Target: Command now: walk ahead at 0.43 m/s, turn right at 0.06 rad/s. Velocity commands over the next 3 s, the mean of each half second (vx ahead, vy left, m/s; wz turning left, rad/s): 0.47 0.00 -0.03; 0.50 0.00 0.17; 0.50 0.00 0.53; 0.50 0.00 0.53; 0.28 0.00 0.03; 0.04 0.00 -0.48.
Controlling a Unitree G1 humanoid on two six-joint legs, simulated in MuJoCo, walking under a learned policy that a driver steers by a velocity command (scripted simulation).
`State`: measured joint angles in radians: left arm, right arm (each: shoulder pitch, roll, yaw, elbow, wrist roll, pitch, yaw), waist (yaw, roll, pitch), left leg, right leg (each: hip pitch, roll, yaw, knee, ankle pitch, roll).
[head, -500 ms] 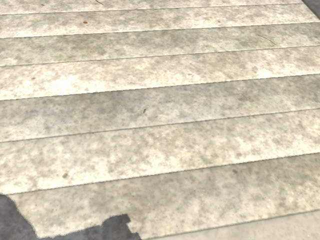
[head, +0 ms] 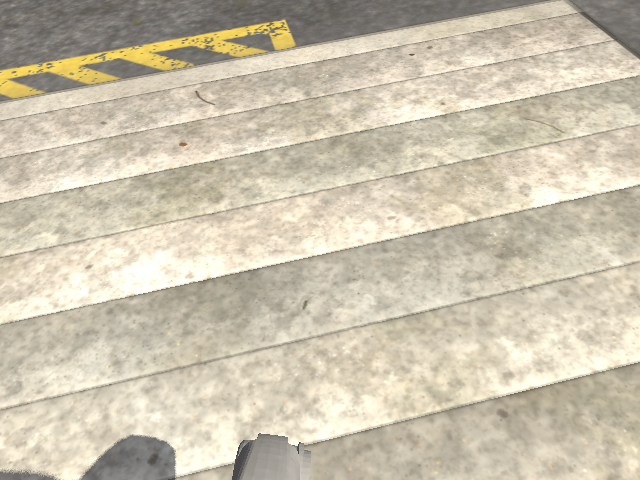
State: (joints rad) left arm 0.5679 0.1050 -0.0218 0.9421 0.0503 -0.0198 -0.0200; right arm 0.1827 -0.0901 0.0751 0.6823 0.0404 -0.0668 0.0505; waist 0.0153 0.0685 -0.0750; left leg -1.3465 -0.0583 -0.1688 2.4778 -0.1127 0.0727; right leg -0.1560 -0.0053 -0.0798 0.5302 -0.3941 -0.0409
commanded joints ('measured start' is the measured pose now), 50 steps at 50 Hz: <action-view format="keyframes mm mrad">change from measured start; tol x64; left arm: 1 -72 31 -21 -35 -8 -20 1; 50 -359 170 75 -203 -39 -103 1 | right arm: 1 -308 18 49 -182 -18 -7 -9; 50 212 -145 -123 95 -2 3 -56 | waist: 1 -3 -157 231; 50 -42 -186 22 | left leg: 1 -90 33 152 -262 120 -22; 9 717 -25 398 -1193 -517 120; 13 1268 332 -834 -2189 -971 320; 22 729 196 145 -2162 -249 54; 41 1432 255 128 -1962 772 68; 44 648 13 42 -1117 -396 -42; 50 663 204 75 -1088 -130 -37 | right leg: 1 -356 -194 112 -387 78 -89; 10 252 -294 33 -72 1974 -174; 13 -520 108 264 1012 333 -128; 16 -746 56 333 1482 289 -199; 36 -757 -83 25 157 403 13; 43 666 -381 501 50 417 -222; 50 -34 -286 154 -326 413 -142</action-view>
